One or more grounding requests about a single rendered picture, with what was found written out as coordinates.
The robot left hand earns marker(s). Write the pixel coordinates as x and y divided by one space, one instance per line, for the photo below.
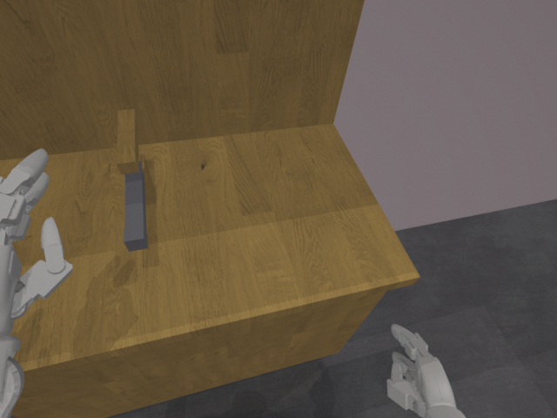
19 193

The counter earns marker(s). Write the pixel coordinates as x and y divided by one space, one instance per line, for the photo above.
266 246

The robot right hand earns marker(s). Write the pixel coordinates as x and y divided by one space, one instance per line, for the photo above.
426 384

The tap lever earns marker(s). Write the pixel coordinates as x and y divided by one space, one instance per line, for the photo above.
135 235

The robot left forearm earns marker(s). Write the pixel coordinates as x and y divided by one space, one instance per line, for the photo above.
11 375

